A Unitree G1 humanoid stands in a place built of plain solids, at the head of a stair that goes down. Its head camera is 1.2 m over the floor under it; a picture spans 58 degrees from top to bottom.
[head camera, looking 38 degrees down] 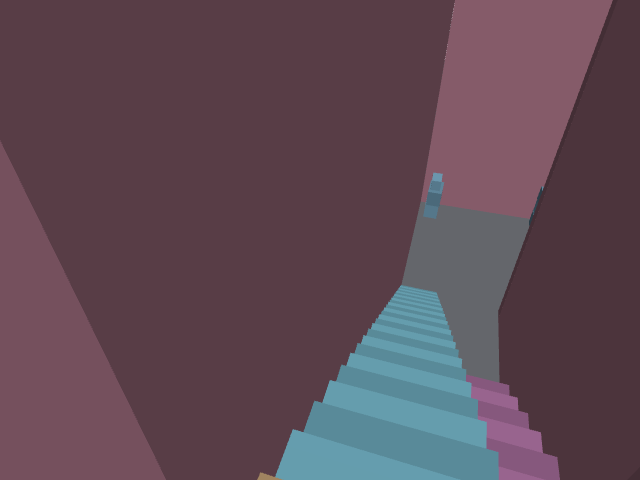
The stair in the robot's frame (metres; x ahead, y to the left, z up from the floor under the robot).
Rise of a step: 0.19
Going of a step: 0.23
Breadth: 0.70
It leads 17 degrees to the right of straight ahead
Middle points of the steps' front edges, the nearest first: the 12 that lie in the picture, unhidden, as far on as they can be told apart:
0.65 -0.24 -0.19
0.87 -0.31 -0.37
1.09 -0.38 -0.56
1.31 -0.45 -0.74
1.52 -0.52 -0.93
1.74 -0.58 -1.11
1.96 -0.65 -1.30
2.18 -0.72 -1.48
2.40 -0.79 -1.67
2.62 -0.86 -1.85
2.84 -0.92 -2.04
3.06 -0.99 -2.23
